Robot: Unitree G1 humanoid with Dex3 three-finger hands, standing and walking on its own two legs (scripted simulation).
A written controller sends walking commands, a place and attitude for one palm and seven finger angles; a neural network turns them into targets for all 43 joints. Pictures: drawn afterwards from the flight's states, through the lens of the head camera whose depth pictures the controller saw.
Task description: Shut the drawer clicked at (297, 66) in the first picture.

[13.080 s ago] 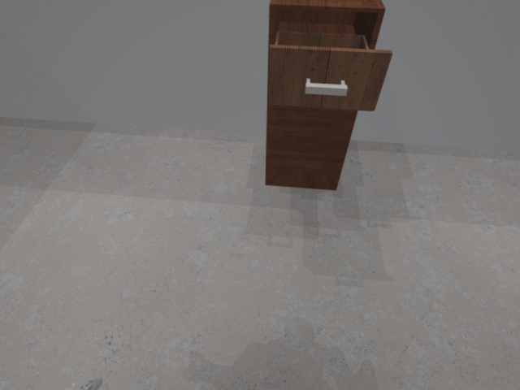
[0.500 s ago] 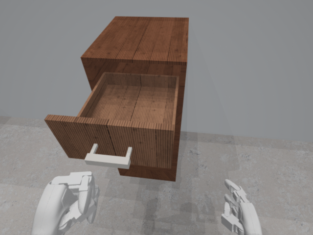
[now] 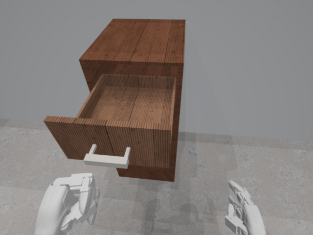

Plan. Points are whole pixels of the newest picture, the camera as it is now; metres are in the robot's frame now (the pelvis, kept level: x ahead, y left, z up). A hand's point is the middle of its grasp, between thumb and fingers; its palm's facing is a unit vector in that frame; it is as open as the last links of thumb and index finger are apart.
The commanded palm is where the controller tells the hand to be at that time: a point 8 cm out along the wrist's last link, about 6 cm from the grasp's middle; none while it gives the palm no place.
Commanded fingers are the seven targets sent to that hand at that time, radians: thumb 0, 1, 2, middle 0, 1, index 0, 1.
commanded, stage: bring the fist close to the handle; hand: left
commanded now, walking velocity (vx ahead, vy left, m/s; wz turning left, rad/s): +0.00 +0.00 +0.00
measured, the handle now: (108, 154) +0.31 +0.17 +0.04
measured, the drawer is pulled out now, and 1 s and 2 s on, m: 0.30 0.30 0.29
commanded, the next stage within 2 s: push the drawer shut in 1.36 s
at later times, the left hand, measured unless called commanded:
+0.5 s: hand (111, 199) +0.18 +0.12 +0.09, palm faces -0.01 -1.00 -0.05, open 3.3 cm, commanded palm +0.15 +0.17 +0.08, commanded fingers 0.00 0.90 0.90 -1.40 -1.60 -1.40 -1.60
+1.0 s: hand (118, 190) +0.22 +0.12 +0.04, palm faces -0.02 -1.00 -0.04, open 3.3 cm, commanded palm +0.19 +0.18 +0.04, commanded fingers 0.00 0.90 0.90 -1.40 -1.60 -1.40 -1.60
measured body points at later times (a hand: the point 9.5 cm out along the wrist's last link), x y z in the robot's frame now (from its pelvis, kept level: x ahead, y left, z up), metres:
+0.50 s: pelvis -0.01 +0.00 -0.01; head +0.01 -0.02 +0.44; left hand +0.17 +0.17 +0.09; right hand +0.17 -0.23 -0.08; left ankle -0.03 +0.12 -0.71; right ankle +0.01 -0.12 -0.71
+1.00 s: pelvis -0.01 -0.01 -0.03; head +0.04 -0.02 +0.42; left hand +0.21 +0.18 +0.04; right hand +0.17 -0.24 -0.10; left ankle -0.03 +0.12 -0.71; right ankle +0.01 -0.12 -0.71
